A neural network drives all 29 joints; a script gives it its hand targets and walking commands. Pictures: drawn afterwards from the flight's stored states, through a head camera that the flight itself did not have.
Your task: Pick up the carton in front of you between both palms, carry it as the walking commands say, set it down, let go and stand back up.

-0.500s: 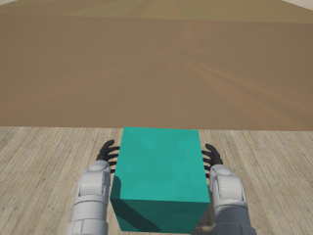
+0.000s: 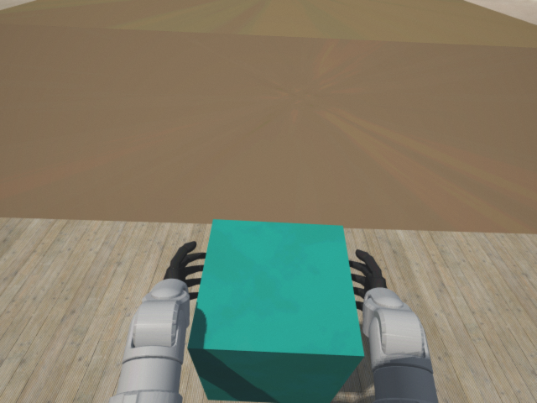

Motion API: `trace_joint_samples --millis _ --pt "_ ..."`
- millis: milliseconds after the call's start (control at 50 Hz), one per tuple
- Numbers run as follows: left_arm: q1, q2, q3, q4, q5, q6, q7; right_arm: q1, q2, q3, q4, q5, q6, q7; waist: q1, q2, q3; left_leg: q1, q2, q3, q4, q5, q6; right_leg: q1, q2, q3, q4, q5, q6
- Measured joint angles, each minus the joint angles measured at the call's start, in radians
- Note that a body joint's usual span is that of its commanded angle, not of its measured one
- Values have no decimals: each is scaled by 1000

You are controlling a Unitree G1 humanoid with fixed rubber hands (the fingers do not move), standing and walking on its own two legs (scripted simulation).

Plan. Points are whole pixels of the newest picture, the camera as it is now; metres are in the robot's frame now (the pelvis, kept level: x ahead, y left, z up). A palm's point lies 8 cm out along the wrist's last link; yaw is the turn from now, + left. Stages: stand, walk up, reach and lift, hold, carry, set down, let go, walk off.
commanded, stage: carry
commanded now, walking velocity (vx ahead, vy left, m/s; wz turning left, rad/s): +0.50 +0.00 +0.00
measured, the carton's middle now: (272, 315) +0.29 +0.00 -0.02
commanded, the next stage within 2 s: none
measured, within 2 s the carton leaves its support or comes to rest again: neither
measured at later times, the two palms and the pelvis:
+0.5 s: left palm (174, 202) +0.45 +0.18 +0.09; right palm (334, 202) +0.47 -0.12 +0.09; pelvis +0.20 +0.02 +0.00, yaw +2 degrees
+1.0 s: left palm (196, 122) +0.79 +0.20 +0.08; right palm (309, 127) +0.78 -0.10 +0.09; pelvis +0.52 +0.05 +0.00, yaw +0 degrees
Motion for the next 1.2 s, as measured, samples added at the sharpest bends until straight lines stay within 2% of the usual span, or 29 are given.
trace_joint_samples --millis 60,100,180,220,260,300,340,400,440,540,580,600,620,660,700,740,860,1000,1040,1060,1080,1100,1140,1160,1200 --pt "22 4 -30 -87 -32 47 21 21 -8 19 -81 40 40 -14 -1 -15 -27 -37 8 44 28 27 4 -36 -25 -14 36 21 8" --pt "42 9 -40 -153 -52 94 34 27 -10 32 -127 64 82 -24 2 -30 -47 -32 4 73 13 71 5 -57 -46 -13 84 -39 9" --pt "70 44 -42 -255 -109 198 47 28 -4 83 -197 83 180 -55 14 -4 -72 -7 24 100 -19 37 15 -145 -46 -106 219 -175 -1" --pt "64 52 -48 -291 -136 244 56 43 -7 97 -260 94 233 -71 15 17 -66 19 42 96 -59 39 9 -166 -26 -153 174 -153 -6" --pt "56 45 -51 -333 -150 280 62 56 -9 96 -333 102 278 -80 12 32 -55 40 55 89 -67 23 3 -149 -6 -206 51 -60 -6" --pt "50 17 -56 -369 -147 301 66 72 -14 79 -405 113 312 -80 2 42 -52 21 65 87 18 -32 2 -116 2 -238 -20 76 -33" --pt "66 4 -87 -387 -133 318 70 102 -17 56 -447 130 338 -76 -2 33 -63 -58 63 118 202 -85 13 -102 -10 -255 1 60 -54" --pt "102 15 -114 -431 -132 367 81 121 -15 60 -467 141 378 -78 2 -7 -65 -187 48 172 377 -125 24 -39 -36 -249 -53 15 -47" --pt "112 16 -111 -467 -135 396 90 113 -15 68 -474 147 397 -79 14 -23 -56 -248 51 198 344 -79 20 14 -49 -239 -111 20 -29" --pt "82 13 -85 -519 -146 427 96 77 -11 74 -505 144 417 -79 40 -35 -31 -306 55 247 86 119 16 134 -73 -229 -157 -39 6" --pt "67 11 -73 -529 -149 435 96 58 -9 72 -512 140 425 -79 42 -36 -25 -274 47 289 -12 180 23 165 -92 -222 -97 -110 30" --pt "60 11 -64 -534 -150 439 96 44 -7 72 -508 137 428 -78 43 -37 -23 -252 43 306 -25 228 40 162 -106 -217 -26 -161 37" --pt "54 16 -52 -531 -152 439 95 31 -5 77 -491 133 423 -78 38 -47 -23 -253 38 321 17 248 68 126 -131 -210 92 -186 34" --pt "45 24 -35 -509 -158 445 94 13 -2 85 -452 122 421 -78 25 -41 -13 -235 37 332 63 179 100 -5 -121 -151 390 -181 16" --pt "41 16 -27 -488 -155 452 93 18 -2 83 -440 118 429 -78 15 -25 -1 -185 37 333 22 145 101 -141 -102 -134 594 -143 -9" --pt "44 5 -32 -483 -147 449 92 34 -5 76 -451 122 432 -78 2 -12 11 -124 32 328 -51 154 87 -246 -99 -143 641 -74 -24" --pt "55 10 -76 -517 -137 415 85 57 -8 65 -511 138 407 -77 -28 9 28 57 32 299 -227 140 72 -413 -96 -174 409 82 -22" --pt "93 14 -85 -547 -129 411 82 68 -10 84 -511 135 401 -69 -15 5 8 266 35 283 -284 12 18 -385 -70 -257 65 250 -39" --pt "98 15 -85 -538 -131 413 80 75 -10 89 -508 129 406 -68 -9 13 9 307 51 277 -220 -65 -4 -323 -48 -297 2 256 -50" --pt "95 14 -86 -526 -131 412 79 80 -12 88 -506 125 407 -67 -5 18 9 303 67 277 -136 -115 -11 -289 -38 -310 -12 256 -60" --pt "90 14 -90 -500 -130 402 78 79 -12 79 -494 123 404 -67 5 39 13 258 99 267 7 -111 -9 -290 -28 -325 38 231 -83" --pt "83 13 -91 -472 -129 394 77 80 -11 70 -480 120 401 -66 17 45 19 183 107 227 189 -104 -5 -289 -27 -331 81 187 -104" --pt "82 13 -90 -435 -130 386 77 88 -12 68 -457 115 397 -65 28 33 41 13 82 155 505 -80 10 -252 -32 -335 78 131 -121" --pt "90 13 -90 -429 -131 383 77 94 -13 72 -451 113 395 -65 31 25 51 -61 74 145 592 -52 20 -223 -34 -333 50 130 -111" --pt "112 15 -91 -434 -134 375 77 105 -14 85 -445 111 388 -65 36 14 63 -180 77 147 631 16 29 -161 -33 -329 -19 128 -106"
